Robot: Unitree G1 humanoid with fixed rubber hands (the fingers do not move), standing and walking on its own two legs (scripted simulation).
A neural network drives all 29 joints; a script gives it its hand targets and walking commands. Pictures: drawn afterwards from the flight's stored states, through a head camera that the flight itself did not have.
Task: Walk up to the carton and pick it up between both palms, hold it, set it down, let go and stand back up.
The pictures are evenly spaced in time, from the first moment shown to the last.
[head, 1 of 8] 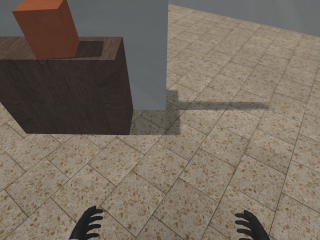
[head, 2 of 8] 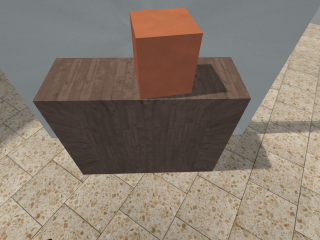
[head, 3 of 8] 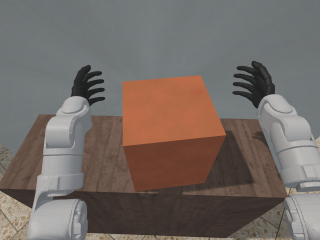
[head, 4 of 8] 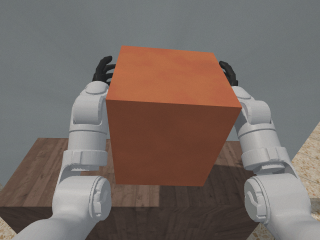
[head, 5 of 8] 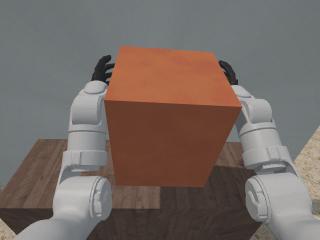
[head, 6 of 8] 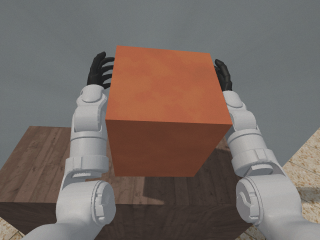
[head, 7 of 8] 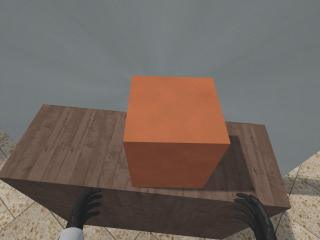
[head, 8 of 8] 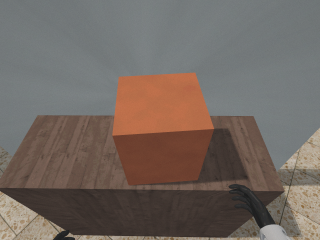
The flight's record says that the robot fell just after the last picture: no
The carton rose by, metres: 0.19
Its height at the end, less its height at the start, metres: +0.00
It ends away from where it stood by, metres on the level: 0.01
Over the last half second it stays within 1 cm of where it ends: yes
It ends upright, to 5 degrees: yes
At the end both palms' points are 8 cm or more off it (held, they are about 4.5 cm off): yes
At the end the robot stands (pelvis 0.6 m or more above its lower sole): yes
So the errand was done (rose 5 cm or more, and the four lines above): yes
